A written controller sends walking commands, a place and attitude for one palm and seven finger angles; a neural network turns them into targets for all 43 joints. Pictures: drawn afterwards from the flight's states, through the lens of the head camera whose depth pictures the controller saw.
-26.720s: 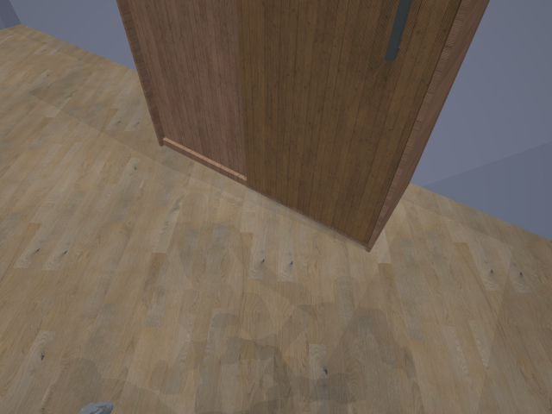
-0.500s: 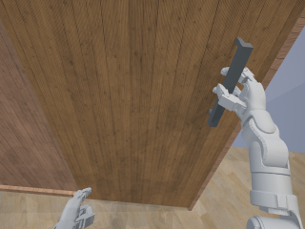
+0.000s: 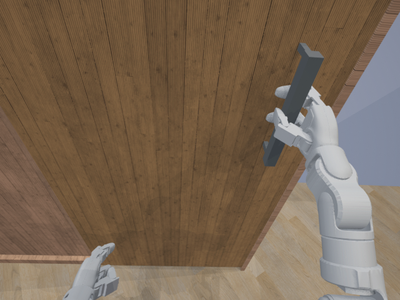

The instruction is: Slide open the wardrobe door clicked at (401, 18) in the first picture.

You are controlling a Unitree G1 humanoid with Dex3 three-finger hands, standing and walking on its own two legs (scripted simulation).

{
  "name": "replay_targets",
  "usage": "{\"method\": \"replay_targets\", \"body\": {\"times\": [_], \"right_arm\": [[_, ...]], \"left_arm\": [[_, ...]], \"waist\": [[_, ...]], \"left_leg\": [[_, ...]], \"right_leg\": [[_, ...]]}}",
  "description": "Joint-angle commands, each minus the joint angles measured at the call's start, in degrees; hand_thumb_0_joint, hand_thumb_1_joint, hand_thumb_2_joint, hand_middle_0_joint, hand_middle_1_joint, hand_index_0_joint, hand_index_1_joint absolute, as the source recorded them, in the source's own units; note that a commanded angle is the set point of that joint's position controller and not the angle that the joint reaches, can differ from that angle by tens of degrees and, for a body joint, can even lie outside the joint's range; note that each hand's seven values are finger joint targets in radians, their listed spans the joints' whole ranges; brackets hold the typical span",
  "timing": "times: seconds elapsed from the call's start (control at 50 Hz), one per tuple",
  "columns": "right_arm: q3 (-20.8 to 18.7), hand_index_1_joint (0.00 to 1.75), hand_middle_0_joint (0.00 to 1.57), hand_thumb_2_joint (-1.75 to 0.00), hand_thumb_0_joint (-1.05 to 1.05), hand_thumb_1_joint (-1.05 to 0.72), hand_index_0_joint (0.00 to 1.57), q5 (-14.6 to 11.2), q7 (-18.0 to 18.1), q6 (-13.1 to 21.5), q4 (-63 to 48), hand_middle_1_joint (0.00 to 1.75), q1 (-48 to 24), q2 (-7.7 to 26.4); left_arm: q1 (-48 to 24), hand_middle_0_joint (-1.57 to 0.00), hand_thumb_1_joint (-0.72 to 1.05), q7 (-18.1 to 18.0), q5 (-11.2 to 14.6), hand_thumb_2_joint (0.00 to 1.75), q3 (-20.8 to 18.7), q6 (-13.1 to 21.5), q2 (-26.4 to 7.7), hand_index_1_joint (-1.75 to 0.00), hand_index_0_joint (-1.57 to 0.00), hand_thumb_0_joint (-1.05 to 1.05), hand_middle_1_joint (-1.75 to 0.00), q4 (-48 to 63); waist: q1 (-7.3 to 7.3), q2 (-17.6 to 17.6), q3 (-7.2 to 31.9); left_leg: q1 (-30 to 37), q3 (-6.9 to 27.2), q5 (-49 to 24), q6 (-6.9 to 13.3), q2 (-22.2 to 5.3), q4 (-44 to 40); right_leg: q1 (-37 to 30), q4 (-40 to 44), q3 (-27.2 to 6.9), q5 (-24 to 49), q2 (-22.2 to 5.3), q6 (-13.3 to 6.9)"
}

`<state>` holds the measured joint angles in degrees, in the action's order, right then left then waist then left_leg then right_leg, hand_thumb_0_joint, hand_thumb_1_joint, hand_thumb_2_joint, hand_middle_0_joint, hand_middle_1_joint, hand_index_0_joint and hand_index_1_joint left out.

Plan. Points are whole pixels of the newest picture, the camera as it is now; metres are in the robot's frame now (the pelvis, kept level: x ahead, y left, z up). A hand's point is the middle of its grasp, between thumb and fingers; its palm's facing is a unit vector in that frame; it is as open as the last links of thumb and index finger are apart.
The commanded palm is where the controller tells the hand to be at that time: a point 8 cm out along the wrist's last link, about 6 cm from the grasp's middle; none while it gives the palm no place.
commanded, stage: tug the door sideways, standing still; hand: right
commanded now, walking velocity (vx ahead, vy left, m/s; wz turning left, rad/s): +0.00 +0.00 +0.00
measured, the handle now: (284, 111) +0.42 -0.13 +0.21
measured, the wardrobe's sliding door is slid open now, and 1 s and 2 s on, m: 0.00 0.08 0.22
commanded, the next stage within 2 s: step sideways, sliding the door along in 0.48 s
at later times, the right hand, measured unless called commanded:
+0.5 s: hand (265, 127) +0.36 -0.08 +0.22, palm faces +0.03 +1.00 -0.06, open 6.1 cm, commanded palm +0.33 -0.08 +0.22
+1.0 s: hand (235, 126) +0.37 -0.03 +0.21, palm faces -0.02 +1.00 -0.09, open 6.3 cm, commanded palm +0.35 -0.07 +0.21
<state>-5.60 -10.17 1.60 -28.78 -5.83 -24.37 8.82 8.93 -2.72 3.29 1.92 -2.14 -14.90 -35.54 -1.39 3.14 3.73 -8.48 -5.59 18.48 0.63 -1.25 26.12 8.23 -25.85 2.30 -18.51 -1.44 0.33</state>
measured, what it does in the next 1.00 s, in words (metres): lifts its right foot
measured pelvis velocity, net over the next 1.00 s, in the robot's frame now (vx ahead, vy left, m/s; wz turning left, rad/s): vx -0.04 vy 0.05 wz -0.02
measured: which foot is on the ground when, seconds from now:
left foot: down 0.00-1.00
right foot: down 0.00-0.88, up 0.90-1.00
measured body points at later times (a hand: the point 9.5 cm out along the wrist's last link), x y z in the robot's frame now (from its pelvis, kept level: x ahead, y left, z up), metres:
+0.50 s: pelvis -0.04 -0.01 +0.00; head -0.05 +0.01 +0.45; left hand +0.15 +0.19 -0.11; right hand +0.35 -0.14 +0.22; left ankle -0.06 +0.11 -0.74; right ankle -0.06 -0.12 -0.74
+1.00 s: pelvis -0.04 +0.05 -0.01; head +0.03 +0.06 +0.44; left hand +0.11 +0.27 -0.14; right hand +0.36 -0.09 +0.21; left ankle -0.06 +0.10 -0.74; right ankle -0.07 -0.09 -0.68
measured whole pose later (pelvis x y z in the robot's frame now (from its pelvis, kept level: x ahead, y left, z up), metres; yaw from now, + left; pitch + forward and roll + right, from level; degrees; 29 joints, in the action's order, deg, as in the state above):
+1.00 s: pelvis -0.04 +0.05 -0.01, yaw -1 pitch -2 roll -1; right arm 1.6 -4.4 5.1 6.0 11.4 -37.0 8.0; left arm 7.8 -3.7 1.1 -1.0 -1.6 -11.1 -39.9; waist -1.5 0.6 -10.8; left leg -11.1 -5.3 18.7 5.7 2.0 31.1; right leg 23.5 -58.1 1.9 -25.9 -1.5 0.4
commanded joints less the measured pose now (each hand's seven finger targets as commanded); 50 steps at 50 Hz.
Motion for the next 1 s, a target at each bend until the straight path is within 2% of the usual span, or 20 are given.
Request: {"method": "replay_targets", "body": {"times": [0.0, 0.32, 0.54, 0.56, 0.58, 0.6, 0.62, 0.64, 0.68, 0.7, 0.74, 0.78, 0.8, 0.82, 0.84, 0.86, 0.88, 0.9, 0.92, 0.98], "right_arm": [[5.76, 1.40, 0.45, -0.90, 0.00, -0.90, 0.45, -0.66, -0.26, 4.80, -9.31, 1.40, -26.92, -0.86], [18.16, 1.40, 0.45, -0.90, 0.00, -0.90, 0.45, 1.24, 0.47, 12.44, 0.29, 1.40, -42.89, -12.71], [19.55, 1.40, 0.45, -0.90, 0.00, -0.90, 0.45, 1.64, 3.49, 15.33, 7.26, 1.40, -49.43, -15.52], [17.90, 1.40, 0.45, -0.90, 0.00, -0.90, 0.45, 1.76, 4.12, 15.41, 10.24, 1.40, -51.62, -13.49], [0.66, 1.40, 0.45, -0.90, 0.00, -0.90, 0.45, 4.19, 5.69, 23.99, 6.67, 1.40, -50.18, 13.51], [6.52, 1.40, 0.45, -0.90, 0.00, -0.90, 0.45, 5.00, 5.15, 27.05, 10.68, 1.40, -44.33, 4.45], [8.62, 1.40, 0.45, -0.90, 0.00, -0.90, 0.45, 4.46, 4.38, 29.30, 10.48, 1.40, -42.93, 1.43], [9.59, 1.40, 0.45, -0.90, 0.00, -0.90, 0.45, 4.20, 3.94, 31.13, 9.87, 1.40, -42.90, 0.68], [9.40, 1.40, 0.45, -0.90, 0.00, -0.90, 0.45, 4.30, 3.82, 33.67, 8.20, 1.40, -45.11, 1.64], [9.96, 1.40, 0.45, -0.90, 0.00, -0.90, 0.45, 4.16, 3.68, 34.26, 6.92, 1.40, -45.87, 1.17], [8.98, 1.40, 0.45, -0.90, 0.00, -0.90, 0.45, 4.13, 3.70, 34.91, 5.59, 1.40, -46.54, 2.71], [7.63, 1.40, 0.45, -0.90, 0.00, -0.90, 0.45, 4.37, 3.64, 35.81, 3.69, 1.40, -46.49, 4.27], [7.79, 1.40, 0.45, -0.90, 0.00, -0.90, 0.45, 4.70, 3.42, 36.25, 2.58, 1.40, -46.21, 4.11], [7.05, 1.40, 0.45, -0.90, 0.00, -0.90, 0.45, 5.43, 3.33, 36.70, 2.30, 1.40, -46.26, 5.00], [5.83, 1.40, 0.45, -0.90, 0.00, -0.90, 0.45, 6.43, 3.33, 36.66, 4.69, 1.40, -45.91, 6.82], [3.51, 1.40, 0.45, -0.90, 0.00, -0.90, 0.45, 5.93, 3.37, 36.74, 5.85, 1.40, -43.52, 8.36], [4.68, 1.40, 0.45, -0.90, 0.00, -0.90, 0.45, 5.76, 3.12, 37.74, 5.44, 1.40, -44.10, 6.08], [6.97, 1.40, 0.45, -0.90, 0.00, -0.90, 0.45, 6.33, 2.85, 39.23, 2.29, 1.40, -45.27, 4.10], [5.78, 1.40, 0.45, -0.90, 0.00, -0.90, 0.45, 7.20, 3.09, 40.25, 2.04, 1.40, -44.59, 5.19], [5.72, 1.40, 0.45, -0.90, 0.00, -0.90, 0.45, 7.75, 2.91, 41.55, 0.64, 1.40, -42.51, 5.65]], "left_arm": [[-7.43, -0.20, 0.90, 0.25, -0.21, 0.90, -1.70, 3.17, -4.05, -0.30, -0.20, 0.00, -0.30, 8.64], [-8.28, -0.20, 0.90, 1.37, -0.45, 0.90, -1.20, 2.57, -2.28, -0.30, -0.20, 0.00, -0.30, 7.46], [-6.56, -0.20, 0.90, 1.93, -0.33, 0.90, -1.55, 4.05, -2.16, -0.30, -0.20, 0.00, -0.30, 5.46], [-5.89, -0.20, 0.90, 1.61, -0.34, 0.90, -1.65, 3.91, -2.67, -0.30, -0.20, 0.00, -0.30, 4.42], [-6.44, -0.20, 0.90, -0.08, -1.84, 0.90, -1.99, 3.47, -5.45, -0.30, -0.20, 0.00, -0.30, 5.72], [-6.89, -0.20, 0.90, -0.55, -2.35, 0.90, -1.56, 2.91, -3.23, -0.30, -0.20, 0.00, -0.30, 4.60], [-7.17, -0.20, 0.90, -0.90, -2.30, 0.90, -1.65, 2.97, -2.94, -0.30, -0.20, 0.00, -0.30, 5.40], [-7.83, -0.20, 0.90, -1.34, -2.19, 0.90, -1.84, 3.07, -2.57, -0.30, -0.20, 0.00, -0.30, 5.97], [-8.02, -0.20, 0.90, -2.12, -2.13, 0.90, -2.36, 3.23, -2.99, -0.30, -0.20, 0.00, -0.30, 6.36], [-7.81, -0.20, 0.90, -2.23, -2.12, 0.90, -2.50, 3.24, -2.64, -0.30, -0.20, 0.00, -0.30, 6.66], [-7.24, -0.20, 0.90, -2.05, -2.04, 0.90, -2.92, 3.30, -2.41, -0.30, -0.20, 0.00, -0.30, 6.48], [-6.85, -0.20, 0.90, -1.75, -1.70, 0.90, -3.34, 3.44, -2.72, -0.30, -0.20, 0.00, -0.30, 6.67], [-6.85, -0.20, 0.90, -1.53, -1.49, 0.90, -3.48, 3.42, -2.66, -0.30, -0.20, 0.00, -0.30, 7.09], [-6.87, -0.20, 0.90, -1.43, -1.17, 0.90, -3.79, 3.43, -2.40, -0.30, -0.20, 0.00, -0.30, 7.34], [-7.28, -0.20, 0.90, -1.26, -1.35, 0.90, -4.23, 3.23, -1.35, -0.30, -0.20, 0.00, -0.30, 6.89], [-8.19, -0.20, 0.90, -1.30, -0.70, 0.90, -5.12, 3.48, -1.40, -0.30, -0.20, 0.00, -0.30, 6.81], [-8.89, -0.20, 0.90, -1.20, -1.19, 0.90, -5.15, 3.92, -0.74, -0.30, -0.20, 0.00, -0.30, 6.15], [-8.30, -0.20, 0.90, -1.10, -1.63, 0.90, -4.27, 4.41, 0.14, -0.30, -0.20, 0.00, -0.30, 5.75], [-7.58, -0.20, 0.90, -0.97, -2.08, 0.90, -4.11, 4.21, 0.28, -0.30, -0.20, 0.00, -0.30, 5.40], [-8.07, -0.20, 0.90, -1.11, -2.82, 0.90, -4.22, 2.96, 0.59, -0.30, -0.20, 0.00, -0.30, 6.54]], "waist": [[2.81, -4.80, 16.97], [4.88, -2.63, 16.21], [5.17, -2.29, 15.60], [5.37, -4.09, 14.58], [2.35, -3.30, 7.73], [2.70, -5.98, 6.59], [2.69, -6.41, 7.28], [3.02, -3.93, 7.63], [3.41, 3.38, 9.05], [3.50, 4.66, 9.59], [3.34, 4.34, 9.70], [3.29, 3.02, 11.93], [3.09, 1.08, 13.32], [2.93, -4.31, 14.10], [2.85, -14.98, 13.00], [0.82, -24.29, 8.60], [0.41, -18.50, 5.94], [1.02, -11.75, 7.73], [0.81, -9.19, 9.53], [0.01, -11.76, 11.45]], "left_leg": [[2.96, 1.00, -40.32, 0.49, 0.77, 1.70], [-2.55, 0.76, -27.44, 1.47, 1.03, 1.91], [-4.53, 0.62, -20.64, 1.83, 1.44, 1.19], [-4.68, 0.57, -19.40, 1.70, 1.54, 0.71], [-3.29, 3.91, -11.94, -0.24, -1.86, -0.59], [-2.66, 3.99, -9.41, -0.44, -2.41, -0.81], [-2.93, 3.38, -6.92, -0.31, -1.99, 0.24], [-4.62, 3.11, -3.98, -0.17, -1.27, 2.29], [-10.07, 2.15, 0.73, 0.09, 1.07, 12.09], [-12.90, 2.60, 4.48, 0.35, 1.60, 15.71], [-14.36, 4.42, 9.19, 0.97, 1.08, 15.52], [-9.12, 4.30, 5.10, 1.42, 1.41, 8.19], [-1.67, 4.69, -1.95, 1.76, 0.99, 1.73], [5.32, 7.58, -12.14, 3.09, -1.86, -3.92], [9.94, 17.44, -12.37, 6.37, -9.10, -6.58], [13.67, 28.79, -20.09, 10.93, -14.84, -9.15], [13.40, 28.51, -29.43, 12.25, -16.53, -6.93], [16.79, 24.71, -38.41, 13.67, -16.06, -3.13], [18.46, 19.74, -43.81, 12.88, -14.24, -1.13], [18.46, 13.19, -48.07, 11.31, -11.50, 0.52]], "right_leg": [[-10.21, -3.18, -2.37, 39.55, 0.72, -2.56], [-11.47, -2.54, -5.36, 31.00, -0.07, -1.92], [-10.17, -1.00, -6.17, 23.54, -0.08, -1.26], [-9.03, -0.59, -6.09, 21.61, -0.03, -1.25], [1.45, 0.85, -6.42, 12.90, -3.80, -4.08], [2.19, 1.74, -6.31, 6.88, -3.40, -4.39], [1.82, 2.74, -7.32, 4.09, -4.71, -4.60], [0.80, 3.72, -8.75, 0.93, -6.53, -5.43], [-2.49, 6.32, -16.53, -2.45, -12.34, -8.44], [-5.40, 6.29, -19.75, 0.94, -15.27, -10.35], [-8.60, 2.56, -20.32, 11.71, -18.05, -12.20], [-9.30, -4.41, -15.46, 22.92, -16.64, -10.61], [-5.75, -9.04, -10.02, 25.14, -13.92, -8.43], [0.11, -16.33, -3.22, 22.24, -8.94, -5.52], [10.86, -24.32, 1.57, 7.48, -2.87, -2.38], [22.26, -35.73, -0.06, -10.19, 1.27, -0.79], [25.18, -41.30, -3.26, -11.61, 0.18, -0.56], [25.94, -40.94, -3.84, -10.27, -0.72, -0.34], [24.22, -37.72, -2.02, -9.06, -0.75, -0.10], [18.72, -23.98, 3.73, -5.45, -0.15, 0.20]]}}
